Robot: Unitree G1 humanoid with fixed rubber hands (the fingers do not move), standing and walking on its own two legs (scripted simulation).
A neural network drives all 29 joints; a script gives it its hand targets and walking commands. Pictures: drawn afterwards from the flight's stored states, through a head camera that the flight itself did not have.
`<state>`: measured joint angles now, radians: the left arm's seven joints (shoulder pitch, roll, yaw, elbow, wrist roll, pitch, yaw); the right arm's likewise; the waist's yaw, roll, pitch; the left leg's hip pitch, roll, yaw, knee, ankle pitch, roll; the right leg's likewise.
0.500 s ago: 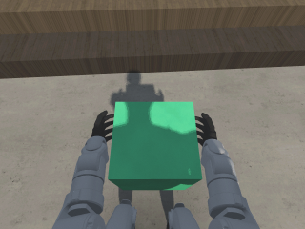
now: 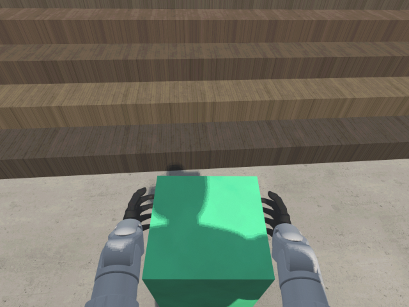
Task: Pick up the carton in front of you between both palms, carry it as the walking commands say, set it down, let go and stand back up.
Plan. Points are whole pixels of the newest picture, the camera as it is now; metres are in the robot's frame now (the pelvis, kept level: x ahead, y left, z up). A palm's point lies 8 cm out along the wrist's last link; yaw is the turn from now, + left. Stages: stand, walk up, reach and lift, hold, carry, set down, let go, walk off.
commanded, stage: reach and lift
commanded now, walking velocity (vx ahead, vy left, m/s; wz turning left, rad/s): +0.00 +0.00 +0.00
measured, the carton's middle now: (206, 245) +0.29 +0.00 -0.05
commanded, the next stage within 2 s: hold in 1.02 s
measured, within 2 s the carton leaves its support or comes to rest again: neither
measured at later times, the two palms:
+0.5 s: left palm (130, 220) +0.29 +0.15 +0.04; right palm (284, 225) +0.29 -0.15 +0.04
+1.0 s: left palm (130, 216) +0.30 +0.15 +0.05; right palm (285, 220) +0.30 -0.15 +0.05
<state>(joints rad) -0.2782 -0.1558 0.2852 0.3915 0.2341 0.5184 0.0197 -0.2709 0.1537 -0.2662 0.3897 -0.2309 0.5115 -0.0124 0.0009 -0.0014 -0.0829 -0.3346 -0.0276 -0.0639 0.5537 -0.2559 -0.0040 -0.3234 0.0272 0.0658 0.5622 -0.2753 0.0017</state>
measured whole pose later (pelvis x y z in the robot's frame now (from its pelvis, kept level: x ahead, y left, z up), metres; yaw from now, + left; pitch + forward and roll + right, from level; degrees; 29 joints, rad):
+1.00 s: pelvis +0.01 +0.00 +0.01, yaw +0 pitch -6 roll +0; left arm -0.27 -0.15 0.24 0.27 0.28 0.69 -0.01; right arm -0.27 0.15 -0.23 0.27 -0.28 0.68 0.02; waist 0.00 0.00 0.03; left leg -0.06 -0.02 -0.06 0.36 -0.19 0.00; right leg -0.05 0.02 0.07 0.37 -0.21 0.00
